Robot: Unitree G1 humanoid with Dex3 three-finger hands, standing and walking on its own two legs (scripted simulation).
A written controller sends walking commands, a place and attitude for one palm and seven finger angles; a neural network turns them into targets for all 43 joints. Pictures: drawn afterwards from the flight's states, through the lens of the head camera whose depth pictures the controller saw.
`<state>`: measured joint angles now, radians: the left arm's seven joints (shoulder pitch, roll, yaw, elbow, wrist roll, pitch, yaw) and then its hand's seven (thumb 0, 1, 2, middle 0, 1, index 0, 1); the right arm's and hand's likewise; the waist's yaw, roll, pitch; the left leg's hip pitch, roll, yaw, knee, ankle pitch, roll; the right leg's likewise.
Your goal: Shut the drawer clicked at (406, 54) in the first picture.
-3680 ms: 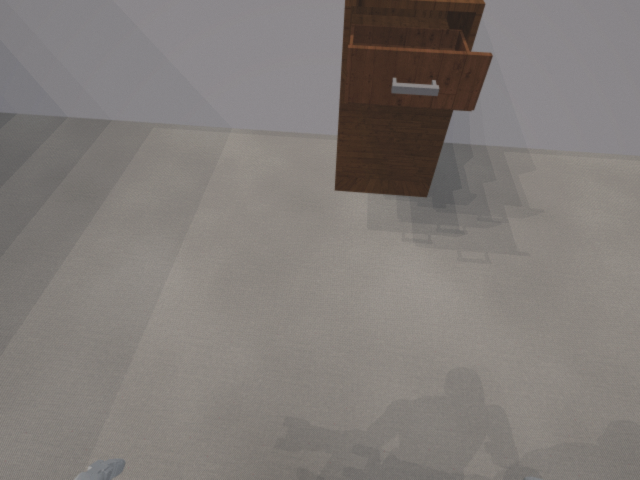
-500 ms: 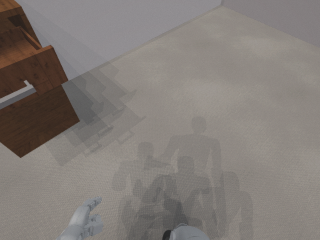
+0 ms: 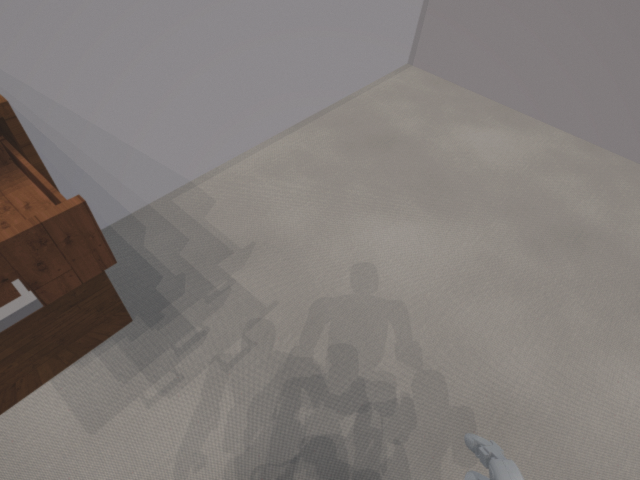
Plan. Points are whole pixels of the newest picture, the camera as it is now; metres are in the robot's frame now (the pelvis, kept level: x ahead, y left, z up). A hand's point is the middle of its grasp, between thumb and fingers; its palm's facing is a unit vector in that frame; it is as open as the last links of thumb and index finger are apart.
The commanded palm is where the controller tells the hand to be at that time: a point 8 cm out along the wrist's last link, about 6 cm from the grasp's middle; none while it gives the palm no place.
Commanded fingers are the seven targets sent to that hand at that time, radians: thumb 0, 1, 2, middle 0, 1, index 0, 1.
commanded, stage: walk to a spot facing it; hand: left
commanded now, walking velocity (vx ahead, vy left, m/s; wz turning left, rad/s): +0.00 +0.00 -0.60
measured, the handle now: out of the picture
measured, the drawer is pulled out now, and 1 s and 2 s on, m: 0.30 0.30 0.30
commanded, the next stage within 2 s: turn to face it in 0.22 s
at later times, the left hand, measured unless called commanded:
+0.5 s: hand (265, 386) +0.28 +0.11 -0.15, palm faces -0.24 -0.94 -0.25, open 7.4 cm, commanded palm none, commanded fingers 0.00 0.90 0.90 -0.20 -0.30 -0.20 -0.30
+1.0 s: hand (192, 457) +0.17 +0.19 -0.16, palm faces +0.11 -0.96 -0.24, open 7.4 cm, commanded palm none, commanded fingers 0.00 0.90 0.90 -0.20 -0.30 -0.20 -0.30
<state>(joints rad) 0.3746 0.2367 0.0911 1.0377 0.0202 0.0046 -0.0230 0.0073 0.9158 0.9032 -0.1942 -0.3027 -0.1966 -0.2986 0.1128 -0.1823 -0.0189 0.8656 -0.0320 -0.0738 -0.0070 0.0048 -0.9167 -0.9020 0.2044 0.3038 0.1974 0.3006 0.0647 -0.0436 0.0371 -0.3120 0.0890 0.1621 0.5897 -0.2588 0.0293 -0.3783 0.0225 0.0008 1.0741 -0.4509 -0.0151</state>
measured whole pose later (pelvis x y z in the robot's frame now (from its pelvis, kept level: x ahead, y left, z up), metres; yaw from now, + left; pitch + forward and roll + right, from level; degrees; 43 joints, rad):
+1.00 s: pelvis +0.10 -0.02 +0.01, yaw +3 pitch +1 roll -2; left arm 0.19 0.24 0.10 0.96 0.01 0.06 0.02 0.01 0.91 0.90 -0.19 -0.30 -0.20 -0.30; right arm 0.26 -0.19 -0.06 0.96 -0.02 0.01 -0.01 0.01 -0.91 -0.90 0.21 0.30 0.20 0.30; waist -0.03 -0.01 0.06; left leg -0.31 0.01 0.03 0.48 -0.19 0.05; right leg -0.46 -0.06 -0.01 0.99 -0.41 0.08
